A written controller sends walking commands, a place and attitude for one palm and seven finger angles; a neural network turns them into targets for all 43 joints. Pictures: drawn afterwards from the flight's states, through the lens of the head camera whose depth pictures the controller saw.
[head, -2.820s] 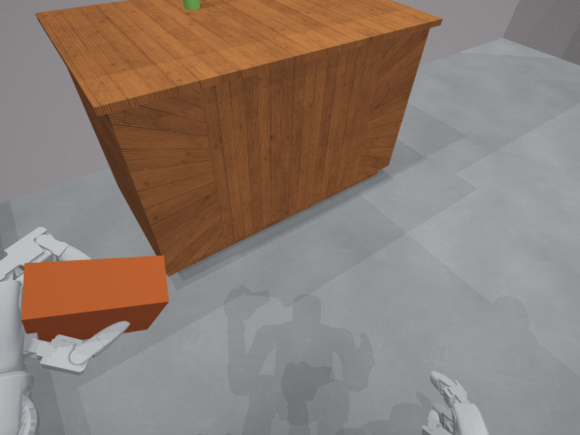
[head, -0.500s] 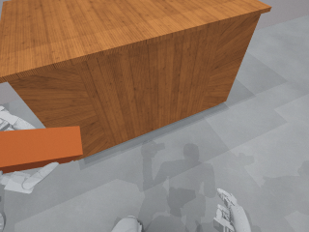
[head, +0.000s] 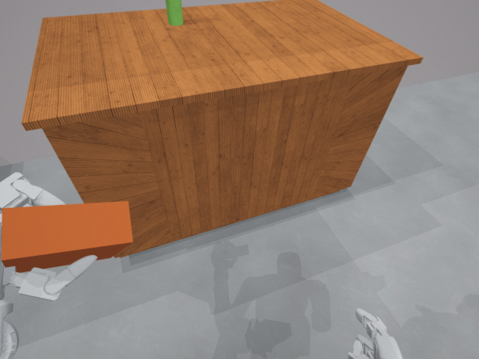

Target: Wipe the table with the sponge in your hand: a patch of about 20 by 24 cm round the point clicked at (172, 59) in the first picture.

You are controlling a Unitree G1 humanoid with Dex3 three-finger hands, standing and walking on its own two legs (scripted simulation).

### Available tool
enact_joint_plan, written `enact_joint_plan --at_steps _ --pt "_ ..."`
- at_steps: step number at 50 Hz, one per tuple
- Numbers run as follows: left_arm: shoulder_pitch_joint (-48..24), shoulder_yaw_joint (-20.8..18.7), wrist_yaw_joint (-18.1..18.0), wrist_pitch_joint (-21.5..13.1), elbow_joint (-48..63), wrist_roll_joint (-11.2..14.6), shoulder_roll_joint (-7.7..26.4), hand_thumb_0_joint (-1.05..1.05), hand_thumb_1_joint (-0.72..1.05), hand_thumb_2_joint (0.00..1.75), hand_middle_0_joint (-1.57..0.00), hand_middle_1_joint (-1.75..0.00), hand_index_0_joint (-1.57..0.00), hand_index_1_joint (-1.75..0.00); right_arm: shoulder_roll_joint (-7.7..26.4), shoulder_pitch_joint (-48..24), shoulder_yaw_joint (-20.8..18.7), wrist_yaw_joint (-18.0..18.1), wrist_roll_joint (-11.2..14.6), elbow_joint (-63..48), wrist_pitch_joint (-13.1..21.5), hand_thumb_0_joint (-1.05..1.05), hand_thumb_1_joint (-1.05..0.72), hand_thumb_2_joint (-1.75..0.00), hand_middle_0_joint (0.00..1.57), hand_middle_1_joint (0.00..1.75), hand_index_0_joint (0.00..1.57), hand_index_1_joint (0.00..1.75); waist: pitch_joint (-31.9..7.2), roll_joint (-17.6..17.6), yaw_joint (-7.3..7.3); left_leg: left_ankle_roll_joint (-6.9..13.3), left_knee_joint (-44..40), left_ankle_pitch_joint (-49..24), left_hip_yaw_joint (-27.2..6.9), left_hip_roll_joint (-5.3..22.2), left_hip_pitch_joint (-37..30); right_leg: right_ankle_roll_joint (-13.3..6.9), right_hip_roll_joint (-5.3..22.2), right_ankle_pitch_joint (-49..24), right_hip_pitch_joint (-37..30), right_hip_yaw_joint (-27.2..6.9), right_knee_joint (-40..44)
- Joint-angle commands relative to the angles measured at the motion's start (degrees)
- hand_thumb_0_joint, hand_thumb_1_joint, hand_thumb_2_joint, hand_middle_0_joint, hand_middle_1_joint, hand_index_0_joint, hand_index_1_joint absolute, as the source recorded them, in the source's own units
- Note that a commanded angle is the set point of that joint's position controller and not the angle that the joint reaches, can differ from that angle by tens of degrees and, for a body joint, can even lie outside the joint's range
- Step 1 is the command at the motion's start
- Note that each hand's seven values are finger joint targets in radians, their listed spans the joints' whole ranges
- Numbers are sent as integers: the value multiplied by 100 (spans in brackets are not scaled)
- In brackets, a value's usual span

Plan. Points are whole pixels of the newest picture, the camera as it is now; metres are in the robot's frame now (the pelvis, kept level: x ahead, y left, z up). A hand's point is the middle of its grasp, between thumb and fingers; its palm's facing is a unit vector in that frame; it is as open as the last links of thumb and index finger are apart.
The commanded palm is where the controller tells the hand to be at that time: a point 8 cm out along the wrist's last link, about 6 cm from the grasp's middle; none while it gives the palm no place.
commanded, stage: take the last steps up to it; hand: left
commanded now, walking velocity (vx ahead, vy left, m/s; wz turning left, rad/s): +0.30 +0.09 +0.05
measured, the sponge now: (85, 236) +0.22 +0.21 +0.17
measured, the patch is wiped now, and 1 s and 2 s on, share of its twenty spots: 0.00 0.00 0.00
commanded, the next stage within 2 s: none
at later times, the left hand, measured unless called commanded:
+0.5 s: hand (94, 206) +0.26 +0.21 +0.18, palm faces +0.38 -0.79 -0.49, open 9.4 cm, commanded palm +0.20 +0.26 +0.18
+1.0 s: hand (89, 146) +0.36 +0.25 +0.19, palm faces +0.40 -0.78 -0.49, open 9.4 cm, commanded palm +0.31 +0.30 +0.18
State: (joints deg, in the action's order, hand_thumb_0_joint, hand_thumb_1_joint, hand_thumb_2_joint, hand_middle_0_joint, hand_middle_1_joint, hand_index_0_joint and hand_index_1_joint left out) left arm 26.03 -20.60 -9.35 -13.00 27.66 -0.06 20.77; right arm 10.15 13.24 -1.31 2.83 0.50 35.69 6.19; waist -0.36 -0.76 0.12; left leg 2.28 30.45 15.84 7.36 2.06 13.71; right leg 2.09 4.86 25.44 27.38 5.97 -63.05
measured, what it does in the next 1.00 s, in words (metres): walks ahead: right foot, then left foot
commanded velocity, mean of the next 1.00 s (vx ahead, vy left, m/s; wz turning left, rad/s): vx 0.30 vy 0.09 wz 0.01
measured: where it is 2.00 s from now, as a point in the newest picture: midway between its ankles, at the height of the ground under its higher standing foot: (238, 344)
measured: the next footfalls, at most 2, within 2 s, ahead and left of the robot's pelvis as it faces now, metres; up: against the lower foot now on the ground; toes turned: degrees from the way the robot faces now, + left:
right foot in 0.20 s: +0.08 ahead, -0.12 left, +0.00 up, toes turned -8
left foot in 0.64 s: +0.18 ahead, +0.13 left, +0.00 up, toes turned +11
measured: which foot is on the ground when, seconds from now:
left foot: down 0.00-0.20, up 0.22-0.62, down 0.64-1.00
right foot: up 0.00-0.18, down 0.20-0.66, up 0.68-1.00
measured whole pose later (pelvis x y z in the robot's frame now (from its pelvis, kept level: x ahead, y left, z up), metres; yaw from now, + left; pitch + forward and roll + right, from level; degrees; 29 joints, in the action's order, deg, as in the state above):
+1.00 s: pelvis +0.15 +0.01 +0.01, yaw +1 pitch +1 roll +0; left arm 28.8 -21.8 -8.0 -14.1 31.1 0.8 22.6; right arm 6.5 12.9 2.3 2.6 -0.6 36.6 7.1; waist 1.8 1.4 -1.0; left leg 0.3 25.3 14.6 9.3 4.2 11.7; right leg 2.3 4.0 19.9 26.0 8.1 -45.1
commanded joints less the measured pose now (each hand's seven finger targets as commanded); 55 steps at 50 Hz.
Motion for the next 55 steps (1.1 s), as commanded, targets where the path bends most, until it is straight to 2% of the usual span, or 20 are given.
enact_joint_plan --at_steps 1,8,9,10,11,14,16,18,26,30,31,32,33,34,39,48,52,53,54,55 --pt "-640 -257 10 -395 1316 38 707 0 10 130 -120 -160 -120 -160 817 -479 -197 89 16 -707 377 0 -90 -90 20 30 20 30 65 1345 -19 782 -1833 592 -1166 1180 379 52 60 -391 -32 122 697" --pt "-718 -413 -17 -172 630 45 825 0 10 130 -120 -160 -120 -160 768 -572 -94 214 -79 -622 294 0 -90 -90 20 30 20 30 -252 578 -124 458 -837 1614 -957 1021 898 -10 -229 -407 -2003 408 3404" --pt "-692 -408 -19 -133 540 -7 865 0 10 130 -120 -160 -120 -160 719 -540 -96 205 -80 -618 248 0 -90 -90 20 30 20 30 -354 -52 -107 298 170 1650 -655 665 1236 -228 170 -141 -2332 -265 3965" --pt "-768 -466 -16 -104 564 -6 1026 0 10 130 -120 -160 -120 -160 584 -628 -102 165 -65 -668 180 0 -90 -90 20 30 20 30 -294 -1499 -119 23 1909 1648 -220 69 2199 -802 1356 834 -2603 -2459 4820" --pt "-905 -643 -29 -122 620 72 1241 0 10 130 -120 -160 -120 -160 707 -866 -108 146 -71 -747 222 0 -90 -90 20 30 20 30 -90 -1806 -196 -176 3323 1574 -515 -151 2801 -1253 2321 728 -2479 -3978 5365" --pt "-1065 -711 25 -329 978 115 1193 0 10 130 -120 -160 -120 -160 703 -716 -104 35 -83 -545 181 0 -90 -90 20 30 20 30 -312 -541 1 -370 4143 456 -966 202 2704 -1187 1868 -281 -2344 -2762 4993" --pt "-621 -747 12 -437 1052 74 1179 0 10 130 -120 -160 -120 -160 687 -782 -66 43 -81 -554 118 0 -90 -90 20 30 20 30 -262 -397 -19 -419 3932 174 -769 291 2639 -1023 1576 -1856 -2308 -1565 4761" --pt "-437 -769 -4 -494 1040 72 1138 0 10 130 -120 -160 -120 -160 696 -778 -90 31 -96 -579 66 0 -90 -90 20 30 20 30 -260 -467 -1 -421 3351 -4 -591 306 2513 -948 1405 -2829 -2387 -1004 4633" --pt "102 -862 -183 -407 1244 153 1024 0 10 130 -120 -160 -120 -160 654 -543 -234 44 -64 -984 102 0 -90 -90 20 30 20 30 -519 -1017 -188 -250 685 26 232 113 1154 -1019 1323 -2629 -2451 -856 4381" --pt "-314 -683 -228 -380 1346 134 922 0 10 130 -120 -160 -120 -160 754 -398 -289 145 -57 -986 100 0 -90 -90 20 30 20 30 -543 -464 0 -184 -465 -484 362 5 -259 -691 907 -1774 -1833 -510 3505" --pt "-483 -604 -216 -418 1444 133 883 0 10 130 -120 -160 -120 -160 864 -333 -344 186 -32 -992 110 0 -90 -90 20 30 20 30 -671 233 101 -49 -713 -527 20 202 -961 -527 673 -1869 -1383 -344 2556" --pt "-570 -576 -217 -464 1579 129 845 0 10 130 -120 -160 -120 -160 1012 -386 -375 176 -29 -1035 95 0 -90 -90 20 30 20 30 -802 1635 108 388 -975 -849 -1462 1201 -1602 -239 61 -608 -376 73 1277" --pt "-723 -495 -209 -535 1642 74 902 0 10 130 -120 -160 -120 -160 928 -413 -317 138 -15 -1087 118 0 -90 -90 20 30 20 30 -733 2071 41 915 -1275 -1676 -2772 2058 -1812 -169 -280 1127 507 -18 90" --pt "-810 -541 -162 -574 1296 11 1129 0 10 130 -120 -160 -120 -160 839 -445 -246 108 -21 -1035 185 0 -90 -90 20 30 20 30 -490 1585 50 1122 -1450 -1164 -3066 2232 -1324 -225 -216 1105 730 -313 -586" --pt "-492 -643 -59 -493 2251 45 1134 0 10 130 -120 -160 -120 -160 768 -460 -214 4 32 -790 388 0 -90 -90 20 30 20 30 -467 1345 -59 830 -1361 -1081 -1315 1503 -861 -53 142 -288 953 -206 -428" --pt "-147 -665 13 -274 974 142 838 0 10 130 -120 -160 -120 -160 729 -431 -115 122 -75 -672 345 0 -90 -90 20 30 20 30 -399 1076 20 619 -1489 -1047 -682 1497 -473 31 -208 -488 -295 408 2045" --pt "-426 -544 -8 -161 827 99 841 0 10 130 -120 -160 -120 -160 737 -571 -88 171 -32 -706 240 0 -90 -90 20 30 20 30 -623 722 -63 389 -222 -908 -456 1232 -314 -84 -396 -931 -1558 539 3678" --pt "-532 -480 -9 -141 873 63 852 0 10 130 -120 -160 -120 -160 687 -577 -92 150 -6 -695 204 0 -90 -90 20 30 20 30 -811 127 -69 277 796 -778 -224 968 112 -273 5 -1250 -2192 -33 4016" --pt "-627 -466 -17 -105 938 -1 986 0 10 130 -120 -160 -120 -160 549 -567 -68 122 5 -751 148 0 -90 -90 20 30 20 30 -964 -1210 -31 31 2331 158 157 302 1309 -797 1206 -1631 -2929 -1955 4320" --pt "-722 -658 -50 -109 1115 72 1233 0 10 130 -120 -160 -120 -160 618 -871 -43 109 -20 -895 185 0 -90 -90 20 30 20 30 -717 -1715 -145 -201 3609 1697 -222 -133 2576 -1338 2146 -2589 -3257 -3541 4594"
